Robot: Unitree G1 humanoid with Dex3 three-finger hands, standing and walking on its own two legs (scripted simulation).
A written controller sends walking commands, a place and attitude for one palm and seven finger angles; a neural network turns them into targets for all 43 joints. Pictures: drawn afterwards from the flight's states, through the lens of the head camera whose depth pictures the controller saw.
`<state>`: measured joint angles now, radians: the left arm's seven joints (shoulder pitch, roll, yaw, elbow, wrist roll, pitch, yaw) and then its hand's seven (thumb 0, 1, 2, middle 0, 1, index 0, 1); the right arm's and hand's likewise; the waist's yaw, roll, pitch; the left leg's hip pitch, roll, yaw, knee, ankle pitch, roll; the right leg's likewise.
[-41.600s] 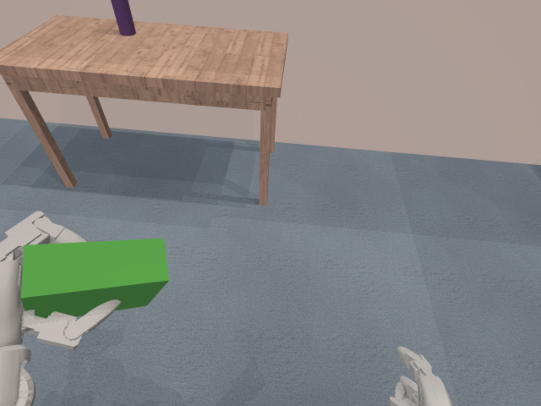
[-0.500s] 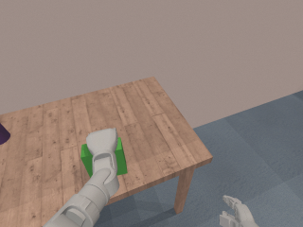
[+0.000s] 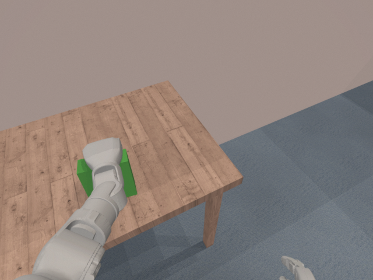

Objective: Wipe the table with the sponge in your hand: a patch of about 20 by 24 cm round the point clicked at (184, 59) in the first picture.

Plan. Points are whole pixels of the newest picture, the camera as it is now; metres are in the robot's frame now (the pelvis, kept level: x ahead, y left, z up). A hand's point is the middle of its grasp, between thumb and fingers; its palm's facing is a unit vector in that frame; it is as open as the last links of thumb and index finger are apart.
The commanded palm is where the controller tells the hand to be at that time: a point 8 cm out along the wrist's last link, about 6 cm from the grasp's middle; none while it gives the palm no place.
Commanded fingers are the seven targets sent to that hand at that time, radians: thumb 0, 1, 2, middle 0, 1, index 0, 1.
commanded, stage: wipe forward along the third lane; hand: left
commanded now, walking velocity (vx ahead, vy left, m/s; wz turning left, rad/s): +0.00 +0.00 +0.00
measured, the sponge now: (111, 183) +0.36 +0.22 -0.04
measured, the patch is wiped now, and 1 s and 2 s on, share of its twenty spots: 0.85 1.00 1.00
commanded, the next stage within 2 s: wipe back along the third lane in 0.94 s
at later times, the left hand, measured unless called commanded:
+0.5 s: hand (107, 150) +0.43 +0.24 +0.01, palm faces -0.13 -0.01 -0.99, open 9.5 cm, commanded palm +0.42 +0.24 +0.04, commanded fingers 0.00 0.10 1.30 -1.20 -1.60 -1.20 -1.60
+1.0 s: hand (101, 137) +0.48 +0.27 +0.01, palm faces -0.14 -0.01 -0.99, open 9.5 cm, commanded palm +0.47 +0.26 +0.04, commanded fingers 0.00 0.10 1.30 -1.20 -1.60 -1.20 -1.60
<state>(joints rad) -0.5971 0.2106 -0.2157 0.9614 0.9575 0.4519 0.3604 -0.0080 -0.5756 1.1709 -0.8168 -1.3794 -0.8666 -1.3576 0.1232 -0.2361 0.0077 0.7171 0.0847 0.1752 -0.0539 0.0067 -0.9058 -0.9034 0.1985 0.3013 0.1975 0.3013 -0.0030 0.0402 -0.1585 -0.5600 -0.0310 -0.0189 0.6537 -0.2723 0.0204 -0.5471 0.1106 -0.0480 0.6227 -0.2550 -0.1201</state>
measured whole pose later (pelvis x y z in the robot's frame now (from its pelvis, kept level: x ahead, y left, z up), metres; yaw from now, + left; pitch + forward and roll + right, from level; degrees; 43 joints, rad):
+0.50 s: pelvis +0.00 -0.01 -0.01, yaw -1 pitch +15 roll +0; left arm -0.75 0.38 -0.09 1.13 0.95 0.35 0.33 0.01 -0.57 1.17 -0.81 -1.39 -0.86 -1.37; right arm 0.22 -0.27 0.00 0.74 0.09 0.12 -0.03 0.01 -0.91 -0.90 0.20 0.30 0.20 0.30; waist -0.07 0.05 -0.16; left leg -0.69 0.00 -0.02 0.73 -0.30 0.03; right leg -0.67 0.14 -0.05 0.66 -0.26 -0.14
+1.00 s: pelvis +0.01 +0.02 -0.02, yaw -2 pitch +20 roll -2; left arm -0.94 0.45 -0.06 1.28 1.00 0.34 0.33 0.01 -0.57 1.17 -0.81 -1.39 -0.86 -1.38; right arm 0.26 -0.26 0.01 0.74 0.07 0.09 -0.01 0.00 -0.91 -0.90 0.20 0.30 0.20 0.30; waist -0.12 0.05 -0.17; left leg -0.81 -0.01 -0.02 0.79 -0.32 0.03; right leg -0.77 0.14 -0.05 0.69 -0.27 -0.10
